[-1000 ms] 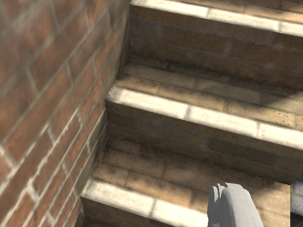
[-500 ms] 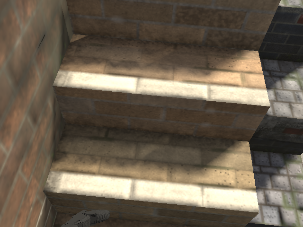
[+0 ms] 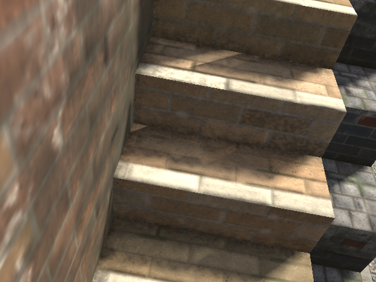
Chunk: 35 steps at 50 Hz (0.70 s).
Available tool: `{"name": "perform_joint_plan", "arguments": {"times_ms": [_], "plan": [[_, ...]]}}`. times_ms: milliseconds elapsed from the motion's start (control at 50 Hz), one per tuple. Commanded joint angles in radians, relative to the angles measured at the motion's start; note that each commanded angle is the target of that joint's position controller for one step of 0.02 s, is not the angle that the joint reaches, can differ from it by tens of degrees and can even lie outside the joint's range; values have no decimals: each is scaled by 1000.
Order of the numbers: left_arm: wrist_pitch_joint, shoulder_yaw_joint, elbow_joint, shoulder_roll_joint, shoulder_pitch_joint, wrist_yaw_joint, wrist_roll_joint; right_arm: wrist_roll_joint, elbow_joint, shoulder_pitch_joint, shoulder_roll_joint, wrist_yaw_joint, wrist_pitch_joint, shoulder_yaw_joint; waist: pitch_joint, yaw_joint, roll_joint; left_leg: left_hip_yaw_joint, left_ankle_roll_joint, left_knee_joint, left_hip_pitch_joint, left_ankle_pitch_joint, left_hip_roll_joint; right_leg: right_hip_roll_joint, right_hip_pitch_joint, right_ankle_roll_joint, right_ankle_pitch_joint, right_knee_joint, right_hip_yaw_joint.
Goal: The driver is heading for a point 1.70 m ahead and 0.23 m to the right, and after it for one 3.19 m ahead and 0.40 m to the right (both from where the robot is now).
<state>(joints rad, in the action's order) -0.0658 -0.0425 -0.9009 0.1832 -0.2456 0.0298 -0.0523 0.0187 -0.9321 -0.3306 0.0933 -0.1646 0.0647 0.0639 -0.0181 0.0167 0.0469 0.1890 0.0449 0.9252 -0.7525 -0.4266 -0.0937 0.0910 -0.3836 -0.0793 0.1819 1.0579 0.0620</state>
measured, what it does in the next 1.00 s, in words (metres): goes down, backwards: right foot 0.20 m lower, then left foot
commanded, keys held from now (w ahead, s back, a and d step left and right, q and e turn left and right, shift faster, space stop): no key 1.00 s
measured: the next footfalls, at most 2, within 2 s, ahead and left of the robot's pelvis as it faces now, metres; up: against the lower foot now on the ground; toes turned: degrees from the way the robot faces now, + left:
right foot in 0.18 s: +0.04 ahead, -0.11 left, -0.20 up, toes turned -6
left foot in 0.24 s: -0.12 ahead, +0.09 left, -0.22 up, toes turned +5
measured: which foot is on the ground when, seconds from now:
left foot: down 0.00-0.02, up 0.04-0.22, down 0.24-0.46, up 0.48-0.92, down 0.94-1.00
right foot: up 0.00-0.16, down 0.18-0.22, up 0.24-0.50, down 0.52-0.74, up 0.76-0.82, down 0.84-0.92, up 0.94-1.00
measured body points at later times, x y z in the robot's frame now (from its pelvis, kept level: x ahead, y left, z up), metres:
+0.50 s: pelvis -0.30 -0.07 -0.27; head -0.31 -0.04 +0.18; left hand -0.37 +0.19 -0.42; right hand -0.01 -0.26 -0.30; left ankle -0.21 +0.07 -0.89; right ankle -0.32 -0.17 -0.98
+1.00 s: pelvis -0.74 -0.13 -0.70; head -0.70 -0.06 -0.26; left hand -0.70 +0.14 -0.86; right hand -0.56 -0.34 -0.80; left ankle -0.83 -0.08 -1.46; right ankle -0.56 -0.26 -1.10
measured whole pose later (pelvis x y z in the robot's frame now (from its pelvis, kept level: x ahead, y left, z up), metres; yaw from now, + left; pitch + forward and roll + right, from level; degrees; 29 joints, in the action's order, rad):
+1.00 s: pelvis -0.74 -0.13 -0.70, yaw +10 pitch -3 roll -7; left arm -0.13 -0.08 -0.66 0.20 -0.21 -0.11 -0.06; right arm -0.03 -0.71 -0.20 0.21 -0.01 0.04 0.00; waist 0.17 0.09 0.00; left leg -0.04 -0.07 0.33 0.04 -0.45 0.07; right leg 0.28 -1.35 -0.03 0.63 2.08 -0.07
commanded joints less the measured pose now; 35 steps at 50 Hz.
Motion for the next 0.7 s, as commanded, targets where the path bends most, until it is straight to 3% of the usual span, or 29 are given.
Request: {"name": "perform_joint_plan", "arguments": {"times_ms": [20,40,60,80,100,140,180,200,220,240,260,280,300,320,340,360,380,400,420,460,480,500,520,540,560,580,600,640,700], "plan": [[-24,-23,-74,73,-290,-3,-8,9,100,105,126,-20,0,51,13,105,-172,90,73,-63,13,-399,-28,-28,81,-146,-4,-319,38],[-17,-12,-47,61,-168,-1,-18,29,67,21,91,-24,14,55,-16,60,83,-97,104,462,193,-356,-149,-125,-80,-208,-103,-582,-24],[-10,6,38,32,220,2,-33,41,-17,-230,30,-39,32,55,-37,-142,273,-253,80,1075,364,-251,-239,-195,-312,-231,-292,-734,-64],[-18,14,90,37,397,-18,-34,12,-5,-324,51,-55,23,61,-59,-264,60,-175,75,1115,320,-224,-207,-172,-278,-151,-315,-696,16],[-20,13,109,93,421,-40,-50,-19,52,-245,103,-56,31,64,-50,-265,-17,-104,67,1098,305,-188,-162,-167,-246,-97,-270,-715,3],[11,9,141,214,558,-75,-41,-22,57,-363,174,0,30,67,-29,-341,7,-171,80,1086,578,-21,-167,-132,-487,-58,-219,-778,134],[82,34,68,194,434,-92,-15,-57,86,-286,179,61,7,40,89,-303,20,-111,1,232,446,140,76,-116,-199,-12,-133,-680,140],[78,49,80,138,369,-118,-1,-55,91,-247,116,87,-9,6,22,-254,224,63,-85,-418,392,-123,320,-305,74,-52,-1,-549,-117],[13,29,57,97,200,-146,-1,-28,5,-194,136,104,-10,-6,0,-149,211,73,-183,-671,557,39,368,-233,-66,-24,511,-115,-230],[-24,40,-33,-9,-51,-107,-47,-38,36,188,114,117,-18,-50,123,105,-87,35,-139,-619,186,144,243,-22,-44,35,467,650,-57],[-34,40,-33,-148,-210,-67,31,-80,97,184,106,136,-76,-97,29,214,-276,-51,-39,-155,256,808,180,116,-249,83,353,1049,-185],[-54,9,-66,-144,-462,-86,32,-36,115,119,191,141,-65,-94,-156,306,-548,3,6,-179,327,522,184,156,-294,106,381,1117,-343],[-84,-29,26,72,-401,-118,3,43,154,286,393,98,-52,-10,-133,301,-989,576,-237,-619,80,-250,498,67,-251,137,397,1131,-270],[-96,-62,131,221,-125,-122,-38,3,305,634,280,65,-94,-33,130,302,-634,398,-254,-555,-167,-234,494,-70,-188,162,180,1099,-342],[-88,-79,113,259,-154,-116,-55,-43,375,757,234,31,-134,-47,86,309,-287,197,-252,-287,-128,101,371,-56,-191,162,132,809,-274],[-69,-73,101,239,-153,-103,-53,-50,355,596,172,-1,-154,-44,-12,192,-145,252,-238,-173,2,151,403,-90,-185,144,98,719,-284],[-69,-73,81,224,-194,-70,-46,-39,304,481,167,-22,-155,-32,-69,174,57,166,-187,-40,105,70,326,-71,-192,132,7,660,-186],[-68,-67,39,173,-304,-37,-27,-58,325,534,123,-9,-159,-39,-53,246,123,-3,-125,71,1,47,222,-44,-65,88,-72,519,-85],[-67,-47,27,129,-438,-18,2,-72,344,551,74,15,-162,-55,-33,291,52,-132,-44,99,-3,61,147,-28,7,45,-129,199,90],[-50,3,37,9,-388,5,53,-65,308,316,90,32,-98,-27,111,167,-42,-278,25,211,152,-95,43,-91,-14,-71,-86,-621,180],[-15,10,97,-27,-188,14,63,-73,243,51,123,25,-52,8,-8,37,161,-330,-30,594,327,-265,-33,-127,-4,-82,-256,-677,179],[-7,31,163,-47,27,0,33,-68,222,-102,95,10,-28,13,-75,-104,130,-252,-37,965,355,-287,-91,-143,-74,-96,-325,-749,129],[15,66,263,-40,205,-19,-6,-59,271,-132,81,14,1,30,-99,-198,-137,-147,16,1168,372,-136,-114,-210,-173,-75,-330,-771,-90],[59,93,319,-18,284,-41,-64,-30,333,-31,41,59,37,17,-89,-245,-265,-63,50,1293,334,36,-110,-179,-244,10,-217,-632,-110],[99,83,342,78,270,-77,-108,-25,416,-5,24,89,50,0,-23,-284,-170,-40,106,1141,291,61,-83,-253,-256,26,-491,-510,-152],[138,22,419,308,418,-105,-47,-10,470,56,106,79,95,16,30,-283,91,23,112,1011,288,249,65,-520,-403,-126,-123,-646,-472],[153,28,469,202,523,-97,6,-70,446,147,270,64,140,45,76,-190,75,50,110,1011,349,417,79,-515,-540,-183,33,-589,-568],[142,42,474,106,300,-101,-1,-87,397,103,372,72,134,86,45,-58,-85,-15,30,547,354,432,6,-361,-314,-153,196,-397,-486],[66,-19,358,145,-64,-123,-24,-108,290,-9,297,134,103,48,130,32,154,-319,-73,-492,413,271,55,-168,-57,-28,312,-275,-216]]}}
